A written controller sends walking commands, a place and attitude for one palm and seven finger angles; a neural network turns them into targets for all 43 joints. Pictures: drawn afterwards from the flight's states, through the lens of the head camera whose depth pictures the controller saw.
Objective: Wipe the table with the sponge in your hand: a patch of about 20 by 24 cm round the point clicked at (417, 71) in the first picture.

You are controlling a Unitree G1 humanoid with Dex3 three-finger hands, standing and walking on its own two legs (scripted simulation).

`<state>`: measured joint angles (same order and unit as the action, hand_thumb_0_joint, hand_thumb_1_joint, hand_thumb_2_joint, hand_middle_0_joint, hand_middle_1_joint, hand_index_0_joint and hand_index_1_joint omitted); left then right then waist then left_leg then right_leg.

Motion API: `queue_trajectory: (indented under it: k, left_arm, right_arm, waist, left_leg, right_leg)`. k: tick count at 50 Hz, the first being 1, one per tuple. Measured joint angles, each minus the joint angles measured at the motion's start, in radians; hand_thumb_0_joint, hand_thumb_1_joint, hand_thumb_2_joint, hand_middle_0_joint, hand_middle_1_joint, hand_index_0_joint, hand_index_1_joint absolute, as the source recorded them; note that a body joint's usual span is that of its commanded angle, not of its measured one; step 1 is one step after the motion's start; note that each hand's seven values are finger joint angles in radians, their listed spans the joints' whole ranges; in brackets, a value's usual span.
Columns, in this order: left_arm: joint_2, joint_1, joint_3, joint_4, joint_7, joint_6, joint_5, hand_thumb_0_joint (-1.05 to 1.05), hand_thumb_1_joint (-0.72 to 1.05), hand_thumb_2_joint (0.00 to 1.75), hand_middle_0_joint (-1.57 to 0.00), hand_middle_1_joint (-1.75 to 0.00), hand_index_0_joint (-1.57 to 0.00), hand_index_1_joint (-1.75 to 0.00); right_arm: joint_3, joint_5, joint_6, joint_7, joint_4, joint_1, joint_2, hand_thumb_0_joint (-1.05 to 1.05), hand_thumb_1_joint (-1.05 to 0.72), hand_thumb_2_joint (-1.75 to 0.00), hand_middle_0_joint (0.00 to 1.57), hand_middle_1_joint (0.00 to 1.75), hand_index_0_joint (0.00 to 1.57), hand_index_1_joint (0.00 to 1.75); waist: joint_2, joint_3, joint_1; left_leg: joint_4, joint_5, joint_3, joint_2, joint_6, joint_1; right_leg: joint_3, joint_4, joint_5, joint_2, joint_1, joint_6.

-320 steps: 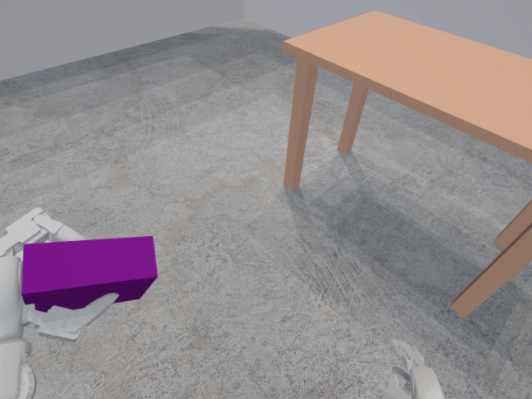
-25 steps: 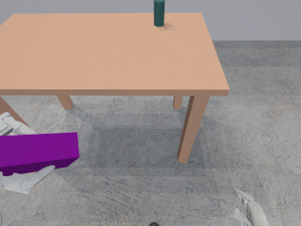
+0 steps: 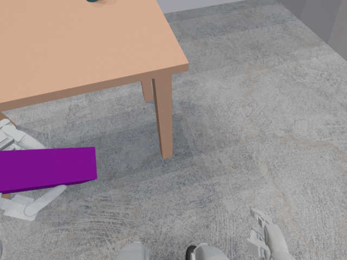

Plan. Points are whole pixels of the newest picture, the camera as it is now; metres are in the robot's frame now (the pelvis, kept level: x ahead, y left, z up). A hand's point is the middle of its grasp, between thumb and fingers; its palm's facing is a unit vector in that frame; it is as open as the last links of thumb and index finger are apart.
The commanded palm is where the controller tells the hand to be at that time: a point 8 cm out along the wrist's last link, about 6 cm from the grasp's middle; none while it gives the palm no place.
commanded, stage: take the last steps up to it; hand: left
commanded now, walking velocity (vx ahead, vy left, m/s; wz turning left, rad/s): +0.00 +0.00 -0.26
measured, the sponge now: (60, 169) +0.24 +0.19 +0.15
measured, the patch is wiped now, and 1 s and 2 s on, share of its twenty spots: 0.00 0.00 0.00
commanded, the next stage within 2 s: come to a stop and stand still in 1.44 s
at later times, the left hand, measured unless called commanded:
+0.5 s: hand (46, 169) +0.23 +0.19 +0.18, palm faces +0.31 -0.82 -0.49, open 9.3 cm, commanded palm +0.17 +0.25 +0.19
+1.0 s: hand (22, 140) +0.28 +0.24 +0.18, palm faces +0.38 -0.79 -0.48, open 9.3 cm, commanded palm +0.22 +0.29 +0.19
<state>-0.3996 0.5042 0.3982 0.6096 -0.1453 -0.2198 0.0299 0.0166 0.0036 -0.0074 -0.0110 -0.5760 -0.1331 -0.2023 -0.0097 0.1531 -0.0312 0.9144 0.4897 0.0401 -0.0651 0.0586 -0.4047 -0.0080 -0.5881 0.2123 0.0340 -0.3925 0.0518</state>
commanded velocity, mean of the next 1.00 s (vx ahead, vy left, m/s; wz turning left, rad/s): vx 0.21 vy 0.14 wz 0.05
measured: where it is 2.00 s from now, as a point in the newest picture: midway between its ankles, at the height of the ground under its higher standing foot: (154, 259)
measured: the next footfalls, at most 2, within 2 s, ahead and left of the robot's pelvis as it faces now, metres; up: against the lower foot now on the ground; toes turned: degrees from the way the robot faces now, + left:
left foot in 0.10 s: +0.04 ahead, +0.13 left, +0.00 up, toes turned +2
left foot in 0.74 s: +0.10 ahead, +0.14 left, +0.00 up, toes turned +6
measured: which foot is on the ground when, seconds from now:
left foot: up 0.00-0.08, down 0.10-0.32, up 0.34-0.72, down 0.74-1.00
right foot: down 0.00-0.74, up 0.76-0.96, down 0.98-1.00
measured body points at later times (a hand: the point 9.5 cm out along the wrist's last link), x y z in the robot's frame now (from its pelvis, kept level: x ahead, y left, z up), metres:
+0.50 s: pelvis +0.00 -0.03 +0.01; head +0.02 -0.05 +0.46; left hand +0.21 +0.23 +0.21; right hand +0.14 -0.27 -0.10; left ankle +0.00 +0.11 -0.66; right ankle +0.00 -0.10 -0.73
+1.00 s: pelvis +0.06 +0.01 +0.00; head +0.08 -0.01 +0.45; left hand +0.25 +0.28 +0.21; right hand +0.22 -0.20 -0.10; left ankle +0.06 +0.13 -0.73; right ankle +0.07 -0.07 -0.73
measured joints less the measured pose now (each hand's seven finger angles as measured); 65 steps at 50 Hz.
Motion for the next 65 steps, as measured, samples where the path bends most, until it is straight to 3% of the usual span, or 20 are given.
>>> queue_trajectory:
  k: [4, 6, 10, 12, 15, 17, 20, 23, 27, 30, 37, 40, 43, 48, 49, 50, 53, 56, 58, 65]
  left_arm:
    - [-0.054, 0.064, 0.034, 0.038, 0.001, -0.016, 0.001, -0.01, -0.44, 1.02, -0.83, -1.36, -0.83, -1.36]
    - [-0.071, 0.051, 0.044, 0.024, 0.001, -0.020, 0.001, -0.01, -0.44, 1.02, -0.83, -1.36, -0.83, -1.36]
    - [-0.025, 0.017, 0.023, -0.085, -0.003, -0.011, -0.007, -0.01, -0.44, 1.02, -0.83, -1.36, -0.83, -1.36]
    - [0.012, 0.005, -0.006, -0.120, -0.009, 0.009, -0.014, -0.01, -0.44, 1.02, -0.83, -1.36, -0.83, -1.36]
    - [0.041, -0.001, -0.043, -0.129, -0.020, 0.025, -0.027, -0.01, -0.44, 1.02, -0.83, -1.36, -0.83, -1.36]
    - [0.054, -0.022, -0.068, -0.135, -0.019, 0.022, -0.038, -0.01, -0.44, 1.02, -0.83, -1.36, -0.83, -1.36]
    - [0.056, -0.049, -0.092, -0.141, -0.009, 0.013, -0.032, -0.01, -0.44, 1.02, -0.83, -1.36, -0.83, -1.36]
    - [0.042, -0.023, -0.071, -0.141, -0.001, -0.016, -0.028, -0.01, -0.44, 1.02, -0.83, -1.36, -0.83, -1.36]
    - [0.013, 0.012, -0.037, -0.156, -0.002, -0.044, -0.026, -0.01, -0.44, 1.02, -0.83, -1.36, -0.83, -1.36]
    - [0.017, 0.016, -0.038, -0.162, -0.009, -0.037, -0.025, -0.01, -0.44, 1.02, -0.83, -1.35, -0.83, -1.36]
    - [0.054, -0.023, -0.070, -0.127, -0.025, -0.012, -0.026, -0.01, -0.44, 1.02, -0.83, -1.35, -0.83, -1.36]
    - [0.037, -0.069, -0.056, -0.147, -0.026, -0.013, -0.024, -0.01, -0.44, 1.02, -0.83, -1.35, -0.83, -1.36]
    - [0.023, -0.076, -0.045, -0.156, -0.021, -0.002, -0.022, -0.01, -0.44, 1.02, -0.83, -1.35, -0.83, -1.36]
    - [0.015, -0.023, -0.041, -0.110, -0.015, -0.011, -0.011, -0.01, -0.44, 1.02, -0.83, -1.35, -0.83, -1.35]
    - [0.010, -0.017, -0.040, -0.108, -0.014, -0.015, -0.011, -0.01, -0.44, 1.02, -0.83, -1.35, -0.83, -1.35]
    - [0.009, -0.019, -0.040, -0.111, -0.012, -0.019, -0.015, -0.01, -0.44, 1.02, -0.83, -1.35, -0.83, -1.35]
    - [0.029, -0.045, -0.054, -0.147, -0.003, -0.025, -0.013, -0.01, -0.44, 1.02, -0.83, -1.35, -0.83, -1.35]
    - [0.056, -0.050, -0.051, -0.178, 0.001, -0.032, -0.015, -0.01, -0.44, 1.02, -0.83, -1.35, -0.83, -1.35]
    - [0.061, -0.039, -0.045, -0.177, -0.001, -0.039, -0.022, -0.01, -0.44, 1.02, -0.83, -1.35, -0.83, -1.35]
    - [0.037, 0.006, -0.047, -0.077, -0.019, -0.035, -0.030, -0.01, -0.44, 1.02, -0.83, -1.35, -0.83, -1.35]
  right_arm:
    - [-0.026, 0.003, 0.007, -0.019, 0.018, -0.028, -0.033, 0.01, -0.91, -0.90, 0.20, 0.30, 0.20, 0.30]
    - [-0.043, 0.005, 0.015, -0.033, 0.018, -0.044, -0.039, 0.01, -0.91, -0.90, 0.20, 0.30, 0.20, 0.30]
    - [-0.053, 0.007, 0.045, -0.047, 0.003, -0.082, -0.034, 0.01, -0.91, -0.90, 0.20, 0.30, 0.20, 0.30]
    - [-0.046, 0.010, 0.065, -0.046, -0.007, -0.101, -0.030, 0.01, -0.91, -0.90, 0.20, 0.30, 0.20, 0.30]
    - [-0.027, 0.007, 0.089, -0.046, -0.015, -0.118, -0.017, 0.01, -0.91, -0.90, 0.20, 0.30, 0.20, 0.30]
    - [-0.020, 0.003, 0.091, -0.046, -0.033, -0.105, -0.012, 0.01, -0.91, -0.90, 0.20, 0.30, 0.20, 0.30]
    - [-0.020, -0.001, 0.076, -0.042, -0.070, -0.086, -0.004, 0.01, -0.91, -0.90, 0.20, 0.30, 0.20, 0.30]
    - [-0.017, -0.005, 0.057, -0.038, -0.077, -0.077, -0.002, 0.01, -0.91, -0.90, 0.20, 0.30, 0.20, 0.30]
    - [-0.023, -0.007, 0.050, -0.038, -0.061, -0.086, -0.005, 0.01, -0.91, -0.90, 0.20, 0.30, 0.20, 0.30]
    - [-0.033, -0.007, 0.055, -0.040, -0.052, -0.097, -0.019, 0.01, -0.91, -0.90, 0.20, 0.30, 0.20, 0.30]
    - [-0.052, -0.005, 0.066, -0.054, -0.035, -0.099, -0.044, 0.01, -0.91, -0.90, 0.20, 0.30, 0.20, 0.30]
    - [-0.051, -0.002, 0.075, -0.056, -0.033, -0.066, -0.011, 0.01, -0.91, -0.90, 0.20, 0.30, 0.20, 0.30]
    - [-0.036, 0.002, 0.100, -0.047, -0.028, -0.055, 0.023, 0.01, -0.91, -0.90, 0.20, 0.30, 0.20, 0.30]
    - [-0.002, 0.002, 0.129, -0.035, -0.023, -0.071, 0.049, 0.01, -0.91, -0.90, 0.20, 0.30, 0.20, 0.30]
    - [0.002, 0.002, 0.130, -0.036, -0.023, -0.077, 0.050, 0.01, -0.91, -0.90, 0.20, 0.30, 0.21, 0.30]
    - [0.003, 0.001, 0.128, -0.037, -0.025, -0.081, 0.045, 0.01, -0.91, -0.90, 0.21, 0.30, 0.21, 0.30]
    - [-0.007, 0.001, 0.098, -0.031, -0.068, -0.072, 0.024, 0.01, -0.91, -0.90, 0.21, 0.30, 0.21, 0.30]
    - [-0.014, -0.001, 0.070, -0.027, -0.097, -0.062, 0.002, 0.01, -0.91, -0.90, 0.21, 0.30, 0.21, 0.30]
    - [-0.018, -0.003, 0.060, -0.029, -0.094, -0.060, -0.007, 0.01, -0.91, -0.90, 0.21, 0.30, 0.21, 0.30]
    - [-0.055, -0.011, 0.068, -0.043, -0.030, -0.068, -0.042, 0.02, -0.91, -0.90, 0.20, 0.30, 0.20, 0.30]
  waist:
    - [-0.016, -0.039, -0.014]
    - [-0.030, -0.052, -0.005]
    - [-0.015, -0.100, 0.008]
    - [0.004, -0.121, 0.015]
    - [0.013, -0.141, 0.019]
    - [0.033, -0.135, 0.016]
    - [0.030, -0.129, 0.014]
    - [0.025, -0.130, 0.005]
    - [0.013, -0.127, 0.002]
    - [0.008, -0.119, 0.017]
    - [0.001, -0.114, 0.049]
    - [-0.030, -0.102, 0.046]
    - [-0.013, -0.108, 0.029]
    - [0.022, -0.115, 0.029]
    - [0.027, -0.118, 0.031]
    - [0.040, -0.118, 0.032]
    - [0.059, -0.112, 0.039]
    - [0.044, -0.100, 0.042]
    - [0.025, -0.090, 0.037]
    - [-0.027, -0.059, 0.025]
  left_leg:
    - [-0.289, -0.125, 0.024, 0.025, -0.015, 0.095]
    - [-0.347, -0.205, 0.036, 0.027, -0.040, 0.122]
    - [-0.361, -0.193, 0.048, 0.004, -0.044, 0.141]
    - [-0.370, -0.194, 0.044, -0.013, -0.037, 0.151]
    - [-0.329, -0.172, 0.039, -0.025, -0.019, 0.136]
    - [-0.258, -0.117, 0.022, -0.034, -0.030, 0.107]
    - [-0.003, -0.067, -0.012, 0.011, -0.041, 0.014]
    - [0.118, -0.118, -0.008, 0.028, -0.037, -0.051]
    - [-0.019, -0.162, 0.027, 0.015, -0.042, -0.047]
    - [-0.155, -0.173, 0.052, 0.011, -0.052, -0.011]
    - [-0.429, -0.258, 0.090, 0.022, -0.082, 0.150]
    - [-0.362, -0.232, 0.105, 0.040, -0.077, 0.138]
    - [-0.359, -0.212, 0.093, 0.034, -0.080, 0.141]
    - [-0.359, -0.194, 0.088, 0.028, -0.070, 0.152]
    - [-0.339, -0.180, 0.086, 0.030, -0.067, 0.146]
    - [-0.305, -0.159, 0.079, 0.026, -0.064, 0.134]
    - [-0.041, -0.063, 0.033, 0.044, -0.057, 0.042]
    - [0.164, -0.080, 0.013, 0.048, -0.040, -0.049]
    - [0.119, -0.102, 0.018, 0.029, -0.039, -0.066]
    - [-0.339, -0.234, 0.084, 0.008, -0.049, 0.062]
  right_leg:
    - [-0.023, 0.022, -0.022, 0.023, -0.003, -0.005]
    - [-0.033, -0.008, 0.004, 0.027, -0.012, -0.016]
    - [0.018, -0.227, 0.196, 0.010, -0.050, -0.056]
    - [0.059, -0.199, 0.210, -0.009, -0.008, -0.065]
    - [0.102, -0.003, 0.149, -0.033, 0.108, -0.061]
    - [0.121, 0.002, 0.079, -0.023, 0.109, -0.017]
    - [0.129, 0.005, 0.099, -0.034, 0.117, 0.014]
    - [0.123, 0.072, 0.067, -0.045, 0.144, 0.011]
    - [0.120, 0.131, 0.041, -0.068, 0.169, 0.004]
    - [0.119, 0.136, 0.045, -0.085, 0.181, -0.008]
    - [0.114, 0.004, 0.140, -0.111, 0.171, -0.054]
    - [0.070, -0.225, 0.279, -0.116, 0.089, -0.060]
    - [0.082, -0.344, 0.313, -0.096, 0.022, -0.066]
    - [0.143, -0.136, 0.219, -0.083, 0.049, -0.073]
    - [0.151, -0.063, 0.184, -0.080, 0.076, -0.069]
    - [0.159, -0.027, 0.108, -0.075, 0.089, -0.042]
    - [0.172, -0.055, 0.117, -0.082, 0.094, 0.002]
    - [0.165, -0.003, 0.114, -0.098, 0.129, -0.009]
    - [0.159, 0.036, 0.096, -0.110, 0.148, -0.017]
    - [0.137, 0.025, 0.123, -0.156, 0.173, -0.063]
